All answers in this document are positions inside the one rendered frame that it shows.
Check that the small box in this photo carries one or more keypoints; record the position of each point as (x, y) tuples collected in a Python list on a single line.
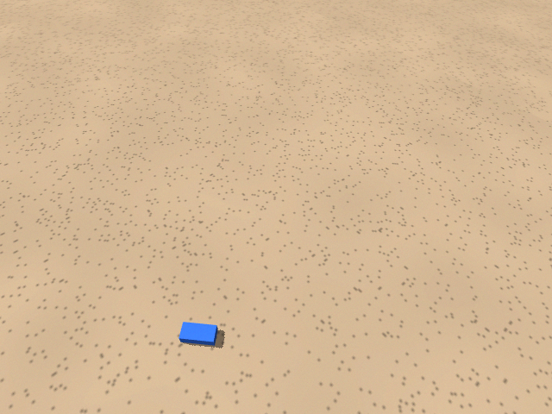
[(198, 333)]

